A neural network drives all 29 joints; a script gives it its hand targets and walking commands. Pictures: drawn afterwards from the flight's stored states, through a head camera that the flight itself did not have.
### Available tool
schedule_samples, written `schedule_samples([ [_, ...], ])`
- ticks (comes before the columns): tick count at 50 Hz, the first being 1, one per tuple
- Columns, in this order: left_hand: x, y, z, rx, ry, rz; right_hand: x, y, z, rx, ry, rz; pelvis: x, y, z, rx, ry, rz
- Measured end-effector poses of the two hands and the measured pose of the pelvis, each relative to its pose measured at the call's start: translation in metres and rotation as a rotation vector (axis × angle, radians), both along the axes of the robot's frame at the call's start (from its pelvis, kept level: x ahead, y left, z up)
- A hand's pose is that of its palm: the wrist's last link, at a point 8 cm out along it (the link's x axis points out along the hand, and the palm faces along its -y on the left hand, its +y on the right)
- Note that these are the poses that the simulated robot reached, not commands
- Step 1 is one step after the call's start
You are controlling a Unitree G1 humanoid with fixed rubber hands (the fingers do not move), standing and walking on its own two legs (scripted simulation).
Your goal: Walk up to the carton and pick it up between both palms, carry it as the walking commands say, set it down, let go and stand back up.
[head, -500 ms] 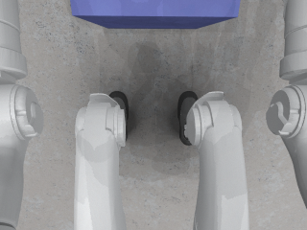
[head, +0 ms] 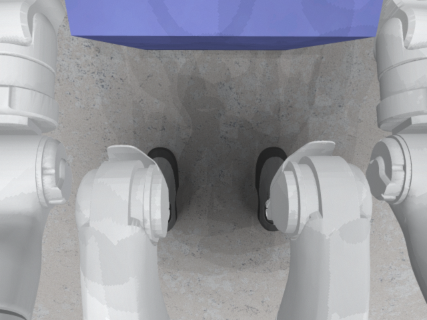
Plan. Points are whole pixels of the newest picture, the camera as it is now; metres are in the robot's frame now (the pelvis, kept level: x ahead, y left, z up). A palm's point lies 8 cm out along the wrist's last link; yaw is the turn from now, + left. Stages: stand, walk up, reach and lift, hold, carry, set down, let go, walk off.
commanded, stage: reach and lift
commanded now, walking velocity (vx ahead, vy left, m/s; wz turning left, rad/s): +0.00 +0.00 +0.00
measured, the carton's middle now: out of the picture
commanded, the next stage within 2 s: none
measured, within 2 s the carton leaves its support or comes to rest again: leaves its support in 1.52 s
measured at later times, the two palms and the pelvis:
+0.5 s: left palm out of the picture +0.55 +0.19 -0.16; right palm out of the picture +0.54 -0.19 -0.17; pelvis +0.00 +0.00 +0.01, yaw +0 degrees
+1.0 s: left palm out of the picture +0.55 +0.18 -0.16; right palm out of the picture +0.54 -0.18 -0.17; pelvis -0.01 +0.00 +0.01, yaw +0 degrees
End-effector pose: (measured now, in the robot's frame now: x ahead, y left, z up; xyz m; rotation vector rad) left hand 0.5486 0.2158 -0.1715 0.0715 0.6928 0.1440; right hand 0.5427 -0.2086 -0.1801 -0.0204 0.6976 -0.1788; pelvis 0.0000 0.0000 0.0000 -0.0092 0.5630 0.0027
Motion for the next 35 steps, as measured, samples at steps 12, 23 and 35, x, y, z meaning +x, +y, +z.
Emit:
schedule_samples([
  [12,0.001,-0.004,0.007,0.0,-0.015,-0.011,0.0,0.001,0.006,-0.004,-0.007,0.012,0.002,-0.001,0.004,0.003,-0.005,-0.003],
  [23,-0.002,-0.019,0.009,-0.018,-0.009,-0.021,0.001,0.015,0.011,0.007,0.005,0.019,-0.004,-0.002,0.008,0.004,-0.012,-0.003],
  [35,-0.002,-0.032,0.01,-0.025,-0.012,-0.027,0.0,0.027,0.012,0.022,0.011,0.023,-0.008,-0.004,0.01,0.005,-0.01,-0.002],
])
